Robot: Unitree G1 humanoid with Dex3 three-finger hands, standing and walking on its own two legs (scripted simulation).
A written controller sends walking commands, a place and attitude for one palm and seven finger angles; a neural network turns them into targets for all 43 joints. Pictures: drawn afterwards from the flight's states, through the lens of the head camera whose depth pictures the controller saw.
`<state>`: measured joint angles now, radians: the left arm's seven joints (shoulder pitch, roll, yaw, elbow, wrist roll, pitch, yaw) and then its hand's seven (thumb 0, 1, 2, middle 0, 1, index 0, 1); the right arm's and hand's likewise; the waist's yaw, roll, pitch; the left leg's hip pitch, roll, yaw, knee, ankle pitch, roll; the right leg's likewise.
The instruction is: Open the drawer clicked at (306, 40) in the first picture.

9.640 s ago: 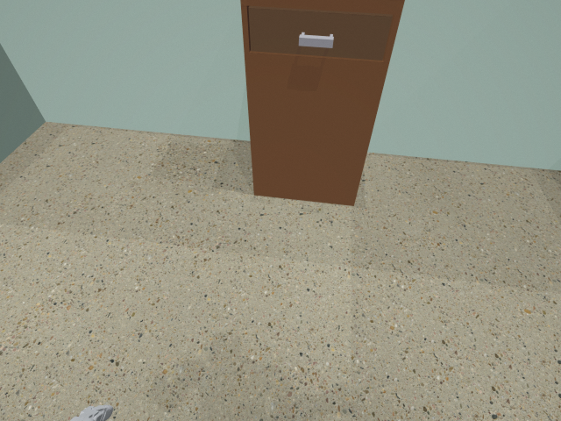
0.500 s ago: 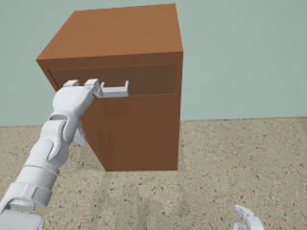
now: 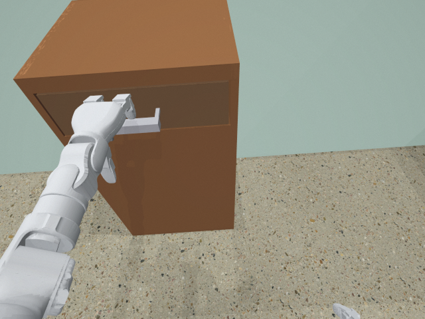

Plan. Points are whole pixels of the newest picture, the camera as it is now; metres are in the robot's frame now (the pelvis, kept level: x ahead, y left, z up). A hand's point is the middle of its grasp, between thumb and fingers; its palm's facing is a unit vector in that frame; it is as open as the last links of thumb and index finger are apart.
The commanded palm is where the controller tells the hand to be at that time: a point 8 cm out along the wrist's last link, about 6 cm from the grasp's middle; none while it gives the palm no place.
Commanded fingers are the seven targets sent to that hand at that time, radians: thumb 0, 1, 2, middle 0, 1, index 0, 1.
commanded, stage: move the hooked fingers above the handle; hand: left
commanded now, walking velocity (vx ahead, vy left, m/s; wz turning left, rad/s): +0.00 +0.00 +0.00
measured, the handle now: (138, 119) +0.56 +0.22 +0.03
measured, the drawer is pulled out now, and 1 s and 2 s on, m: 0.00 0.00 0.00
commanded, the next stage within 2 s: lower the fingers behind the handle in 1.20 s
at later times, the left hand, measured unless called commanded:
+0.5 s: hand (134, 118) +0.51 +0.20 +0.09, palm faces -0.03 -0.01 -1.00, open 13.8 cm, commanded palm +0.49 +0.22 +0.15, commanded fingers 0.00 -0.50 0.30 -0.30 -1.20 -0.30 -1.20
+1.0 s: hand (130, 116) +0.52 +0.22 +0.08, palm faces -0.03 -0.01 -1.00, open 13.8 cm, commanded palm +0.49 +0.23 +0.15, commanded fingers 0.00 -0.50 0.30 -0.30 -1.20 -0.30 -1.20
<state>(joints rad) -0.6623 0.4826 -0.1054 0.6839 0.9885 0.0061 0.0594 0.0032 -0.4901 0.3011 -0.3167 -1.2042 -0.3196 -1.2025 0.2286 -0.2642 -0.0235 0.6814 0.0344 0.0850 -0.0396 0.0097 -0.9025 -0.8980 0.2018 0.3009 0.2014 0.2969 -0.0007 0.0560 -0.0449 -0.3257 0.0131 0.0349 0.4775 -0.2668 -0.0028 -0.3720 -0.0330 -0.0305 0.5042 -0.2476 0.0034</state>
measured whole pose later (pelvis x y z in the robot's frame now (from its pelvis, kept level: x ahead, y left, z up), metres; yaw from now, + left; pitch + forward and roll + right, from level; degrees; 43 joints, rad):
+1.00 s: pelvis +0.01 +0.00 -0.01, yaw -1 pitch +15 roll +0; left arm -0.96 0.53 -0.04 1.07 1.07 -0.01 0.17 0.00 -0.49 0.30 -0.33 -1.22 -0.33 -1.21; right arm 0.35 -0.27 -0.05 0.71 0.01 0.08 -0.03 0.01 -0.90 -0.90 0.20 0.30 0.20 0.30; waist -0.11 0.05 -0.10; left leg -0.53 0.03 0.05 0.59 -0.32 0.00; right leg -0.57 -0.01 -0.02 0.57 -0.27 0.01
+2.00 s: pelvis +0.01 +0.01 -0.02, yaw -2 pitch +17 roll -1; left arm -0.91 0.52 -0.03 1.12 1.09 -0.02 0.26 0.00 -0.49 0.30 -0.31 -1.21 -0.32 -1.20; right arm 0.36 -0.26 -0.05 0.72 0.00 0.08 -0.02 0.01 -0.90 -0.90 0.20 0.30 0.20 0.30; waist -0.12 0.05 -0.11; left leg -0.60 0.03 0.05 0.65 -0.34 0.01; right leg -0.63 -0.01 -0.01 0.62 -0.28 0.01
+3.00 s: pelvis +0.00 +0.02 -0.03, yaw -2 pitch +19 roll -1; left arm -0.89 0.49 -0.02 1.13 1.10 -0.01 0.34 0.00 -0.49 0.30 -0.31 -1.20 -0.32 -1.20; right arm 0.36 -0.26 -0.05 0.73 -0.02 0.06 0.00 0.00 -0.90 -0.90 0.20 0.30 0.20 0.30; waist -0.13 0.05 -0.13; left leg -0.70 0.04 0.05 0.74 -0.38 0.02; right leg -0.72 -0.01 0.00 0.69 -0.31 0.02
